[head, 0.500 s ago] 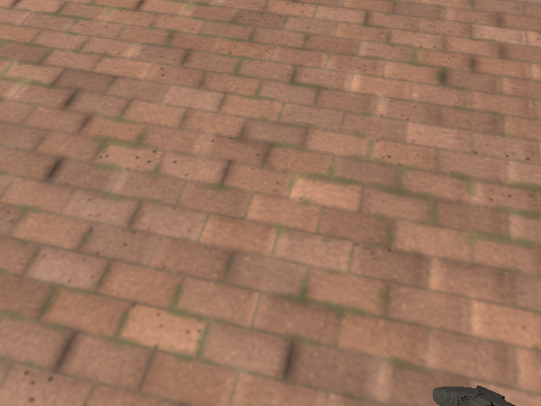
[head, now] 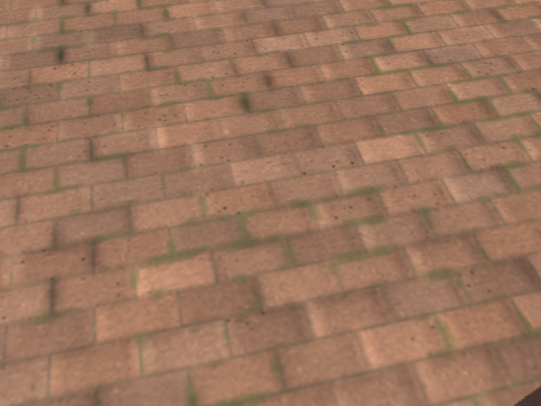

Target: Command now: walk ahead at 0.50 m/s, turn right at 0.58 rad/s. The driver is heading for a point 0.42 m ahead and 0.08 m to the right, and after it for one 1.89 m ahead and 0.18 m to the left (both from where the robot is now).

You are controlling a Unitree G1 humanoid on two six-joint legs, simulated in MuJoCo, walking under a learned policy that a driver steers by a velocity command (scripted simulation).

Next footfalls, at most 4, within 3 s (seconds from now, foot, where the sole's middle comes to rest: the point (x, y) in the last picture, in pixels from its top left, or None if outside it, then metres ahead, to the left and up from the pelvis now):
0.08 right None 0.20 -0.09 -0.77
0.60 left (275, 392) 0.49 -0.01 -0.77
1.14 right None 0.43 -0.19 -0.77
1.64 left None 0.35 0.01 -0.77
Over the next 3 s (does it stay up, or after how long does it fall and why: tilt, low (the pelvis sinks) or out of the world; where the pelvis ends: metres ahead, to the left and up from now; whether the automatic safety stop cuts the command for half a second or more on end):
stays up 0.38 -0.10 0.00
